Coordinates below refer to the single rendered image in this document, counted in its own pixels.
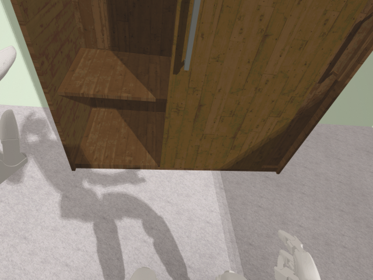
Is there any robot left hand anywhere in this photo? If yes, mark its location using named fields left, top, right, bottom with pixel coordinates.
left=0, top=45, right=28, bottom=184

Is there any left robot thigh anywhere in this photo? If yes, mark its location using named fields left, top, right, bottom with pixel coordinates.
left=130, top=268, right=159, bottom=280

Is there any robot right hand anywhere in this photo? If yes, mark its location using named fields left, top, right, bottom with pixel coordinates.
left=274, top=230, right=321, bottom=280

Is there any handle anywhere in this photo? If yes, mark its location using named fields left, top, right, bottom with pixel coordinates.
left=184, top=0, right=200, bottom=71
left=335, top=25, right=373, bottom=81

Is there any wardrobe door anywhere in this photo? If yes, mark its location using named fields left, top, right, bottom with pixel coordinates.
left=263, top=0, right=373, bottom=166
left=160, top=0, right=368, bottom=170

